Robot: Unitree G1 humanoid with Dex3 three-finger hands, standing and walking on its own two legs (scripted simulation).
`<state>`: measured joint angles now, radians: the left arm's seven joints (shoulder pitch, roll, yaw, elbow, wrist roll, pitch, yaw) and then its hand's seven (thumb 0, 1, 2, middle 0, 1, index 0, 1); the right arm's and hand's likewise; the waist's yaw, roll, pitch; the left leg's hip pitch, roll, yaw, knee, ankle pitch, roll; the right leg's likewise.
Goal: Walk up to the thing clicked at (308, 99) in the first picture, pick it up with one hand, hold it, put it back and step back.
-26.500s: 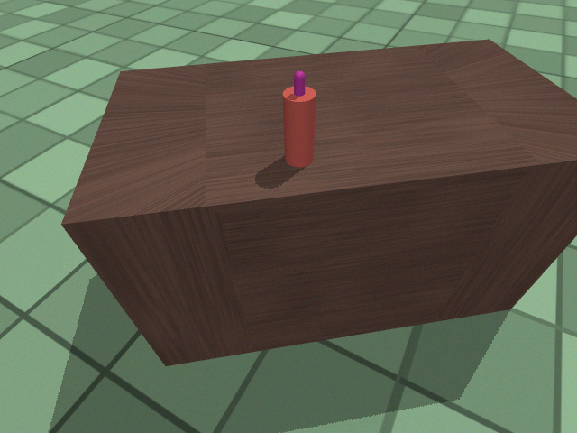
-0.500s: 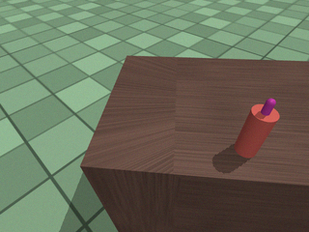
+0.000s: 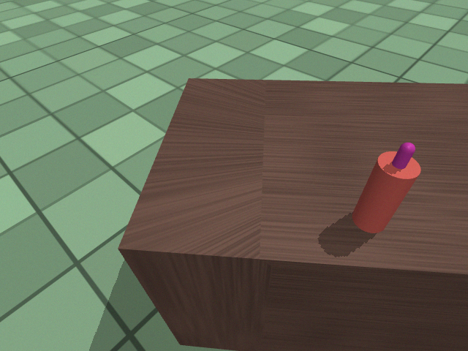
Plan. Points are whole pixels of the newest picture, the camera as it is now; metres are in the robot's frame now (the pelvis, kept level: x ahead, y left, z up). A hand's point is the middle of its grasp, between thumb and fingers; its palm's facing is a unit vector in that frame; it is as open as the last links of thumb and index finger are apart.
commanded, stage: stand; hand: right
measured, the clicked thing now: (386, 187) +0.41 -0.25 +0.07
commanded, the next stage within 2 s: none
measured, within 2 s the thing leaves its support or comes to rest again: neither
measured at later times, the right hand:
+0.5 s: hand out of the picture +0.07 -0.25 -0.16, palm faces -0.06 +0.93 -0.35, open 7.4 cm
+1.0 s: hand out of the picture +0.08 -0.25 -0.16, palm faces -0.06 +0.94 -0.34, open 7.4 cm
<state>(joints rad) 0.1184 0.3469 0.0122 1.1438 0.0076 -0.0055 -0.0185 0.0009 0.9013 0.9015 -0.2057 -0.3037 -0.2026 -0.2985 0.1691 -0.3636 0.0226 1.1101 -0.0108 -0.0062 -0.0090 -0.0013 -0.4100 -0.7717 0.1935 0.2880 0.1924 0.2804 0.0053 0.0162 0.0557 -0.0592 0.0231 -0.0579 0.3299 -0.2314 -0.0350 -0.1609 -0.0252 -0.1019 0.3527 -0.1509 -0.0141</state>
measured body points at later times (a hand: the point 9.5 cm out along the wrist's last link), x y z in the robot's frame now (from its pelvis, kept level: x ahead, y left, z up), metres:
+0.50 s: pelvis +0.01 +0.00 +0.00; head +0.02 +0.00 +0.45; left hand +0.08 +0.30 -0.13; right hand +0.08 -0.30 -0.14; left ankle -0.03 +0.15 -0.75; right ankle +0.03 -0.11 -0.75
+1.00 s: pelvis +0.01 +0.00 +0.00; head +0.02 +0.00 +0.45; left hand +0.08 +0.31 -0.13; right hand +0.08 -0.30 -0.14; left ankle -0.03 +0.15 -0.75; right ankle +0.03 -0.11 -0.75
